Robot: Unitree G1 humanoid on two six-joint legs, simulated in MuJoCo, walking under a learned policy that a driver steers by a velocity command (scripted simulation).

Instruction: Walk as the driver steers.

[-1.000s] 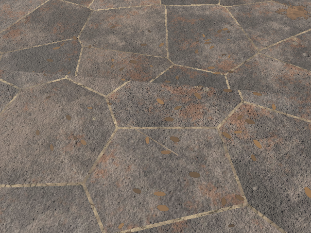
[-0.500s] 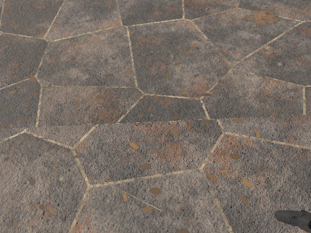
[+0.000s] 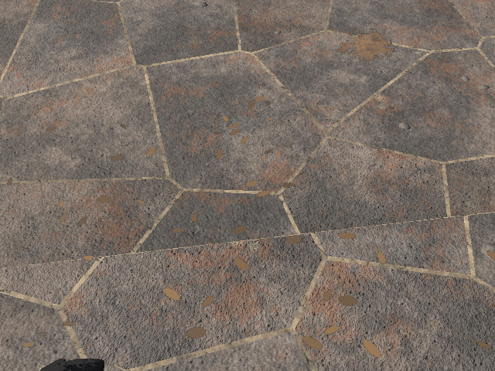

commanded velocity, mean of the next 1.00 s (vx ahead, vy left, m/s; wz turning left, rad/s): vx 0.02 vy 0.00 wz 0.51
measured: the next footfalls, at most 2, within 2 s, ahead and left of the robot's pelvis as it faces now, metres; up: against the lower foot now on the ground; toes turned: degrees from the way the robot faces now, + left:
right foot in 0.02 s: +0.10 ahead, -0.12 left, +0.00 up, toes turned +6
left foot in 0.42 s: +0.05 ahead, +0.13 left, +0.00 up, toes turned +17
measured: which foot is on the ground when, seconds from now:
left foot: down 0.00-0.04, up 0.06-0.40, down 0.42-0.92, up 0.94-1.00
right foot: up 0.00-0.00, down 0.02-0.42, up 0.44-0.90, down 0.92-1.00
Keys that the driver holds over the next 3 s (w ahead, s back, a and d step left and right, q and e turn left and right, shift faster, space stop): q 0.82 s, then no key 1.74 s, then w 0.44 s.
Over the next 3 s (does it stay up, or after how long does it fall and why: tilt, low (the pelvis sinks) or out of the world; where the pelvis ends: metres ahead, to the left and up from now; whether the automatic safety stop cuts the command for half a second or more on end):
stays up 0.13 0.06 0.01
